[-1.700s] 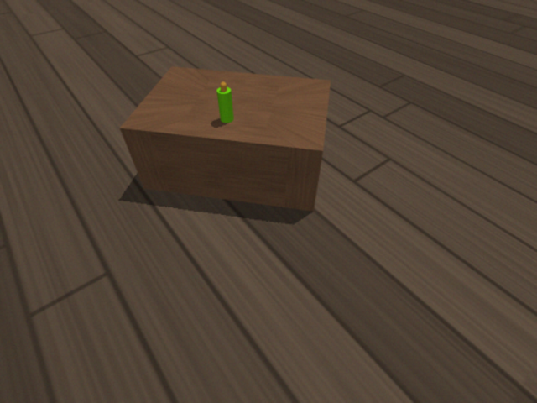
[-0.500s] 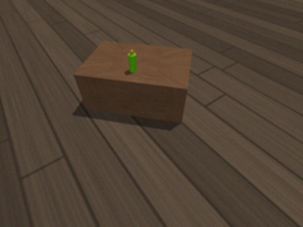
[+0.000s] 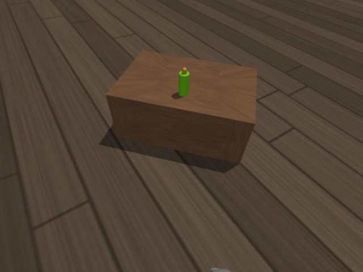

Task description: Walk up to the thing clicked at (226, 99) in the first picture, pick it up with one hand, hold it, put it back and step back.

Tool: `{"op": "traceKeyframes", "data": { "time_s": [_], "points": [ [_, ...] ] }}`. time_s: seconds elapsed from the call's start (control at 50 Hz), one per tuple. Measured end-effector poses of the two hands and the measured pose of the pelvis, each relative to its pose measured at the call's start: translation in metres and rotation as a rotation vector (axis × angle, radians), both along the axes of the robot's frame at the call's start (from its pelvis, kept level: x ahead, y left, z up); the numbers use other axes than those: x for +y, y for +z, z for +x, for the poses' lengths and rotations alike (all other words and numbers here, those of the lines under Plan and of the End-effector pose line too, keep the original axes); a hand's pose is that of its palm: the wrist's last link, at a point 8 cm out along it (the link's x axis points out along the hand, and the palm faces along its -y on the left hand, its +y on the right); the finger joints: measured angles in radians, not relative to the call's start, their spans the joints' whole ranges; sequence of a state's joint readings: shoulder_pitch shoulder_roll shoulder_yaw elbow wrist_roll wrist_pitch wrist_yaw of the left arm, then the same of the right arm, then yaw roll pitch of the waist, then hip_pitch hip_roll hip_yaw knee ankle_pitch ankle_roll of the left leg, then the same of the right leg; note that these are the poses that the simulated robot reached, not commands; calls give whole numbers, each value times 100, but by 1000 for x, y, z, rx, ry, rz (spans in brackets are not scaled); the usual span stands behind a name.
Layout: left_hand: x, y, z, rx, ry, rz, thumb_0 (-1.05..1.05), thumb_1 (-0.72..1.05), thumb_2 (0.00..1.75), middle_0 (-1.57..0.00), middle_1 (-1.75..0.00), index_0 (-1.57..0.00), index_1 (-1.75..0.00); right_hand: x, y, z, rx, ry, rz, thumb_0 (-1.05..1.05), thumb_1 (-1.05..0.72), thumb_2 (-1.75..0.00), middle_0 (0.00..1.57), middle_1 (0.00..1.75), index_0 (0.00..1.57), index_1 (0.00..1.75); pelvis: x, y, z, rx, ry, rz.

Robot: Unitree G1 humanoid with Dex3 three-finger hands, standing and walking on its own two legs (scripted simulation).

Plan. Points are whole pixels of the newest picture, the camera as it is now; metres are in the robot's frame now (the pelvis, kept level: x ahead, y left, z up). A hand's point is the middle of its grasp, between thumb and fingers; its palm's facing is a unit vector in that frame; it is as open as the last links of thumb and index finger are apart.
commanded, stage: walk up
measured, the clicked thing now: (183, 81) +1.22 -0.08 -0.29
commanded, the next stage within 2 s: none
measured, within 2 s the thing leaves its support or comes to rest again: neither
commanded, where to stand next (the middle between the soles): +0.62 +0.09 m, yaw +0 degrees
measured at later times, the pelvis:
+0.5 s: pelvis +0.20 +0.00 +0.00, yaw +2 degrees
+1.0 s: pelvis +0.39 +0.08 +0.00, yaw +2 degrees
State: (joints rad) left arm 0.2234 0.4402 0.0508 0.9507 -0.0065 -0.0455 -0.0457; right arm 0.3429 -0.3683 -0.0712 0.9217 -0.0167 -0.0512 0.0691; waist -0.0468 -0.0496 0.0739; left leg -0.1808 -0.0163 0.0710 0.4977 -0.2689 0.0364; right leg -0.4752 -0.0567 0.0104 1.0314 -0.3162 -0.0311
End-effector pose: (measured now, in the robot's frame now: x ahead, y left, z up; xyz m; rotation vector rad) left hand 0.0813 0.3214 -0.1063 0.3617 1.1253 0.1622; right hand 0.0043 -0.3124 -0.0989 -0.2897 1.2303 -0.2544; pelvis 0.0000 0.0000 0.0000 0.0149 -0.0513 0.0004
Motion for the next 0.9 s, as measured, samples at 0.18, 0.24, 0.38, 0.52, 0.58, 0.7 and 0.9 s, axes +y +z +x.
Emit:
{"op": "traceKeyframes", "data": {
  "time_s": [0.18,0.24,0.38,0.52,0.58,0.7,0.9],
  "points": [
    [-10,16,98,-51,-36,24,1,91,90,-20,-30,-20,-30,3,-24,68,20,19,49,1,-90,-89,21,30,21,30,-1,-6,80,-3,3,17],
    [-16,15,131,-92,-25,49,1,91,90,-20,-30,-20,-30,-6,-40,105,9,31,55,1,-90,-89,21,30,21,30,-9,-17,110,-10,6,-6],
    [-22,30,150,-123,49,50,1,91,90,-21,-30,-20,-30,-9,-28,212,-62,134,54,1,-91,-89,20,30,21,30,-13,-5,159,-23,26,3],
    [2,31,151,-8,94,54,1,90,90,-21,-30,-21,-30,-6,-3,290,-100,181,18,0,-91,-89,20,30,21,30,3,5,210,2,35,-16],
    [20,23,160,21,110,52,1,90,90,-21,-30,-21,-30,3,1,317,-73,197,-5,0,-91,-89,20,30,21,30,15,2,235,12,44,-33],
    [64,-10,196,78,134,35,1,90,90,-21,-30,-21,-30,41,3,380,-97,213,-50,1,-91,-90,20,30,21,30,50,-15,288,13,50,-21],
    [79,-4,308,35,75,-15,1,91,90,-20,-30,-20,-30,86,16,425,-124,156,-22,0,-91,-89,20,30,21,30,78,2,358,6,47,-25]
  ]
}}
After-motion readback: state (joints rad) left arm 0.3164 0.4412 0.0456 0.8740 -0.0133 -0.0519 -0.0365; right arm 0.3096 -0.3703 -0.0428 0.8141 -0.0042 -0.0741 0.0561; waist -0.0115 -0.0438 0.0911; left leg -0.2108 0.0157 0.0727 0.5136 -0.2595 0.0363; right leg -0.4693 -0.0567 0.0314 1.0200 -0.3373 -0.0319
